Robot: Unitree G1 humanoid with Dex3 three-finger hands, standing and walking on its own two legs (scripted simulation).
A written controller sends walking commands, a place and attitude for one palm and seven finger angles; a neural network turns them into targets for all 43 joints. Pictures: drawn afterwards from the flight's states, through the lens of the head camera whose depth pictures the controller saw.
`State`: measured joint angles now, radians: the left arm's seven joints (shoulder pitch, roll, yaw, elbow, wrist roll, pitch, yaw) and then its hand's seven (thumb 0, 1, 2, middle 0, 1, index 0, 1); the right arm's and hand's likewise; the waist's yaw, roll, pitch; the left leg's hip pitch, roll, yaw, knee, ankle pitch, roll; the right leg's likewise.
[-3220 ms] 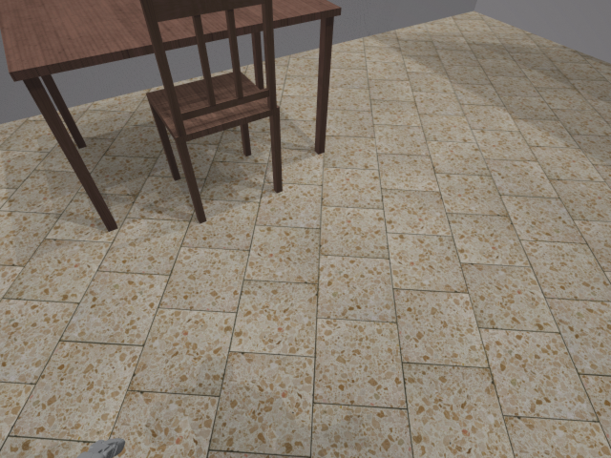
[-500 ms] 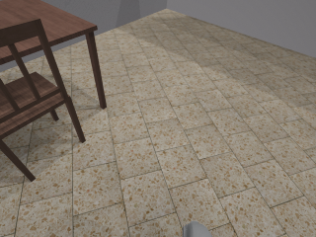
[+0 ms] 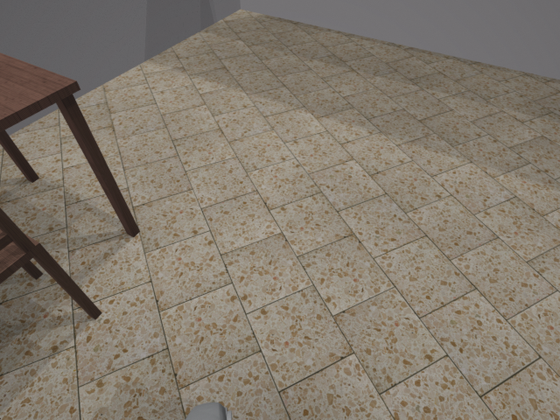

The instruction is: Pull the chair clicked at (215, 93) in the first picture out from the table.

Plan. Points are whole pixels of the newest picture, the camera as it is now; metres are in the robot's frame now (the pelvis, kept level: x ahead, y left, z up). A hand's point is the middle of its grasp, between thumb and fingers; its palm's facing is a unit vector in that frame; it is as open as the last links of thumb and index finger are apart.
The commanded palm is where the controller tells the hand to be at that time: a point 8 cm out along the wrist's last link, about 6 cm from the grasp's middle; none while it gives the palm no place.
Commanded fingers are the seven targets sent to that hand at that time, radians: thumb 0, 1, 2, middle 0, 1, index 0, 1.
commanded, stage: walk to a spot facing it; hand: left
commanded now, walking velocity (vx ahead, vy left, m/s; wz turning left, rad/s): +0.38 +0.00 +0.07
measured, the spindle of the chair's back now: out of the picture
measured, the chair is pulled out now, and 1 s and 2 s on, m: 0.00 0.00 0.00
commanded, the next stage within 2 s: turn to face it in 0.46 s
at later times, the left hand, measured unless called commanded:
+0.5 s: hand (146, 384) +0.22 +0.25 -0.18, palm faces +0.01 -0.99 -0.16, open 7.4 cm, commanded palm none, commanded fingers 0.00 0.90 0.90 -0.20 -0.30 -0.20 -0.30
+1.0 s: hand (204, 273) +0.43 +0.17 -0.16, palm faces +0.05 -0.98 -0.18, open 7.3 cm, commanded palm none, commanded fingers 0.00 0.90 0.90 -0.20 -0.30 -0.20 -0.30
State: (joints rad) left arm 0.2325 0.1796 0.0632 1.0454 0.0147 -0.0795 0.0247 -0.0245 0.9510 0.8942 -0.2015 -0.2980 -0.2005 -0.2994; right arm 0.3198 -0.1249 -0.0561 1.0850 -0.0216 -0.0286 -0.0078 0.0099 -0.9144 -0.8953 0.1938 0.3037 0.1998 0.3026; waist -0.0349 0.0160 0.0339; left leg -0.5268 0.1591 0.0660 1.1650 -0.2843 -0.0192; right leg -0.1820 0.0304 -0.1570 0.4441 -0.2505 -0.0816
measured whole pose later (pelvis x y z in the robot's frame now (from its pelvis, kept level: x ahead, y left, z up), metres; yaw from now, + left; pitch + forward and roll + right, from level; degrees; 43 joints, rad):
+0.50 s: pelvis +0.21 +0.07 +0.00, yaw -5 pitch -2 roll +0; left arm 0.30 0.17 0.08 1.08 0.03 0.00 0.00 0.01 0.91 0.89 -0.20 -0.30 -0.20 -0.30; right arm 0.23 -0.15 -0.06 1.03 -0.02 -0.09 -0.03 -0.02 -0.97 -0.89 0.20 0.30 0.21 0.30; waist 0.03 -0.04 0.06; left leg -0.18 0.08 0.27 0.45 -0.24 0.03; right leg -0.53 -0.10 -0.05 1.19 -0.28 0.01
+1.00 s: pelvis +0.31 +0.01 +0.00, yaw +3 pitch -1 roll +0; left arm 0.10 0.12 0.04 0.95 0.02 -0.01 0.04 -0.01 0.92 0.89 -0.20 -0.30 -0.20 -0.30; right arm 0.27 -0.16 -0.07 1.04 -0.02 0.05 0.01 0.01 -0.92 -0.90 0.19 0.30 0.20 0.30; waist -0.04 0.01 0.06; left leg -0.44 0.11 0.11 1.02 -0.43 -0.06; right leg -0.28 -0.14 -0.29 0.52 -0.21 -0.02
